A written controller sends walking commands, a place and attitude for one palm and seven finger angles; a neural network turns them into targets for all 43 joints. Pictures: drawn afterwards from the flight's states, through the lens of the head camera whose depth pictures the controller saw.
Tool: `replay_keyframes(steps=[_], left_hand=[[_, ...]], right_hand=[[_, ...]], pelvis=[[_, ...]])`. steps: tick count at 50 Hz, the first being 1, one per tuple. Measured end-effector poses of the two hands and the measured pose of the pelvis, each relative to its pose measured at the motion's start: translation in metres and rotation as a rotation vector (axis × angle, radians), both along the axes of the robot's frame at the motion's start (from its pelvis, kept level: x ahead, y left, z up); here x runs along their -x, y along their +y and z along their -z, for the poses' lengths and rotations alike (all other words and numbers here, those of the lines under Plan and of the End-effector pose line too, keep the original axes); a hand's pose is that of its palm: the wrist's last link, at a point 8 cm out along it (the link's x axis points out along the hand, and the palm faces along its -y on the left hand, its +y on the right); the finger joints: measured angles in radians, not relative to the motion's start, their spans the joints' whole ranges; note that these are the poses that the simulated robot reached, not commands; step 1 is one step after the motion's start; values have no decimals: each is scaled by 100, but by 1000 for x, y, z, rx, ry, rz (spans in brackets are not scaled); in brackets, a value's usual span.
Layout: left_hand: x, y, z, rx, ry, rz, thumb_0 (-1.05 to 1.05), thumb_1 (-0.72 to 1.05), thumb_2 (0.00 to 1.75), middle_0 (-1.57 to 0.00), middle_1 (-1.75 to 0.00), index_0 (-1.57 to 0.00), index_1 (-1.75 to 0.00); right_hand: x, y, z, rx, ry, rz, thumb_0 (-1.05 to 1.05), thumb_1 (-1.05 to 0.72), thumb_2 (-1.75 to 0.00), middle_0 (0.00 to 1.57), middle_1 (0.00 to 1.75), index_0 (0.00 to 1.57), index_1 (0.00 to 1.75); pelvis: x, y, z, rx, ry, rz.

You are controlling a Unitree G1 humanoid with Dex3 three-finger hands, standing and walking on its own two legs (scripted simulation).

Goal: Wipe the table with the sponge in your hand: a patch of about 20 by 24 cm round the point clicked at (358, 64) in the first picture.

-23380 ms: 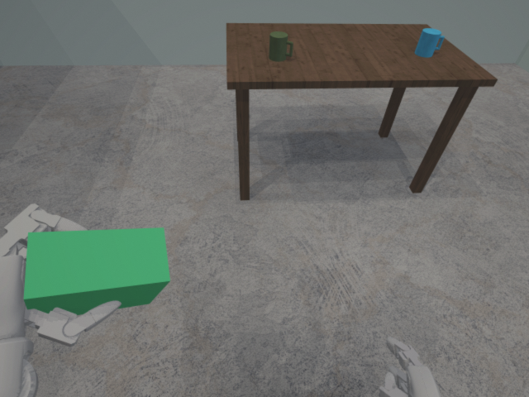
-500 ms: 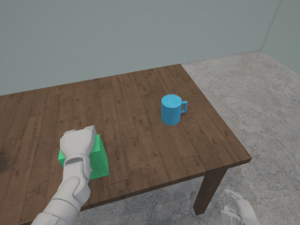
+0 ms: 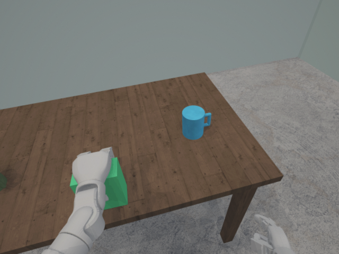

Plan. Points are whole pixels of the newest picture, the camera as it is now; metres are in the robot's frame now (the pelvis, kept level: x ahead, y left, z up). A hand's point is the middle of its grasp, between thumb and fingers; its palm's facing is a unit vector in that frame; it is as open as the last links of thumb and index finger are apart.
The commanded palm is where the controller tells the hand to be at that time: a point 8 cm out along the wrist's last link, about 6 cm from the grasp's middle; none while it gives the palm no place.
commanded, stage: slide across to the third lane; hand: left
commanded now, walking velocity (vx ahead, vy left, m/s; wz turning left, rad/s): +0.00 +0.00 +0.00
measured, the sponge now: (104, 190) +0.29 +0.23 -0.03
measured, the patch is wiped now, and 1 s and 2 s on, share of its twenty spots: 0.70 0.70 0.95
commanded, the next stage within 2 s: wipe forward along the third lane in 0.46 s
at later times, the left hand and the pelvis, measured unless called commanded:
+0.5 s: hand (127, 173) +0.31 +0.16 +0.03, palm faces -0.01 -0.05 -1.00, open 10.6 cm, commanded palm +0.28 +0.14 +0.07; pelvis -0.01 -0.01 +0.00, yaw +0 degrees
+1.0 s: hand (130, 161) +0.35 +0.16 +0.02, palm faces -0.05 -0.01 -1.00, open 10.6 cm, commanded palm +0.32 +0.16 +0.05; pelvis -0.02 -0.02 +0.00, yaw -1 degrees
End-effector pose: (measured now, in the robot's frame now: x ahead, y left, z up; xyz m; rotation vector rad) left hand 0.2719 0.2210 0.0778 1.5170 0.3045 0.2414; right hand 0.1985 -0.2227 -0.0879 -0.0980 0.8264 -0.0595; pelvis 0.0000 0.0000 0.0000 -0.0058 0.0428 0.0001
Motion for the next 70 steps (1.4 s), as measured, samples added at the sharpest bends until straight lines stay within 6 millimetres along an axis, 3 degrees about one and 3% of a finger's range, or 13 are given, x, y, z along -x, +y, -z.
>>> replay_keyframes(steps=[17, 28, 39, 54, 70], left_hand=[[-12, -47, -2, 0, -16, 92, -2, -51, 103, -64, -131, -67, -132], [-18, -70, -1, 5, -16, 90, -1, -51, 103, -65, -131, -67, -131], [-34, -71, 0, -8, 5, 72, -1, -52, 103, -66, -130, -68, -131], [-69, -64, 0, -33, 21, 45, -1, -52, 103, -66, -129, -69, -130], [-106, -47, -2, -42, 46, 38, 0, -53, 103, -67, -129, -69, -130]], right_hand=[[-1, 8, 2, -48, -10, -22, 1, -91, -90, 20, 30, 20, 30], [5, -4, 0, -50, -2, -11, 1, -91, -90, 20, 30, 20, 30], [21, -23, 6, -2, 35, 28, 1, -91, -90, 20, 30, 20, 30], [79, -45, 32, 31, 189, 120, 1, -91, -90, 20, 30, 20, 30], [109, -51, 40, 55, 264, 180, 1, -91, -90, 20, 30, 20, 30]], pelvis=[[8, -6, 0, -6, -9, 0], [10, -14, -1, -10, -13, 4], [17, -21, 1, -12, 3, 2], [18, -24, 5, -12, 62, 16], [17, -20, 7, -3, 114, 22]])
